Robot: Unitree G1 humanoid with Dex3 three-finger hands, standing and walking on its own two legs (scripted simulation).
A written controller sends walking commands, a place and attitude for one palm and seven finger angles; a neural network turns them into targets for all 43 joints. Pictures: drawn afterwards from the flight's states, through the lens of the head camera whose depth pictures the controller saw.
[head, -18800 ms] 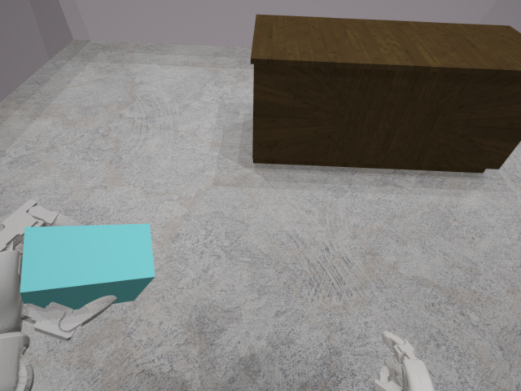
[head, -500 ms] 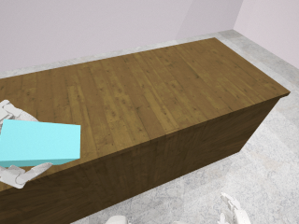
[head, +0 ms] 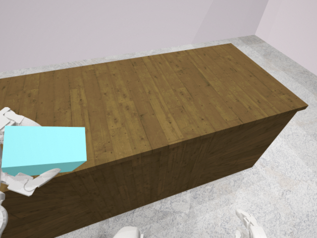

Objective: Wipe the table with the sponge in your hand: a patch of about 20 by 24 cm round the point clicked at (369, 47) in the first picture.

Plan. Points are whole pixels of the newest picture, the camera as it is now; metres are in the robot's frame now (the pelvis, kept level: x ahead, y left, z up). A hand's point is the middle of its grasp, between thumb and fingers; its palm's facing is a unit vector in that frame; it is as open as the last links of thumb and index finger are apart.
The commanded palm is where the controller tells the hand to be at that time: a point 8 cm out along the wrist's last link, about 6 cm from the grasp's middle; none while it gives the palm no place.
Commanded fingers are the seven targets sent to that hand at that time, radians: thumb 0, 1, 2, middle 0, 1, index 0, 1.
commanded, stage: shuffle to correct the standing spot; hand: left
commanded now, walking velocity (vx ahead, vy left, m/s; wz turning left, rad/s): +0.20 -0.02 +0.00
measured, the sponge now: (56, 152) +0.23 +0.23 +0.15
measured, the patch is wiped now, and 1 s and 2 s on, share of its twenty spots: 0.00 0.00 0.00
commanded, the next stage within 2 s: none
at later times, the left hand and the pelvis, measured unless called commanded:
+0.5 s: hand (73, 145) +0.24 +0.20 +0.17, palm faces +0.39 -0.83 -0.40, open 10.5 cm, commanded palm +0.19 +0.23 +0.20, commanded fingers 0.00 0.10 1.30 -1.20 -1.60 -1.20 -1.60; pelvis +0.03 -0.05 +0.01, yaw +0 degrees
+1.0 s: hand (102, 124) +0.29 +0.15 +0.18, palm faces +0.33 -0.82 -0.46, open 10.5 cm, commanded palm +0.23 +0.20 +0.20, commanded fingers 0.00 0.10 1.30 -1.20 -1.60 -1.20 -1.60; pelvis +0.07 -0.08 +0.01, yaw -1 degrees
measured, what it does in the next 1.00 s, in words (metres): steps to the right: right foot, then left foot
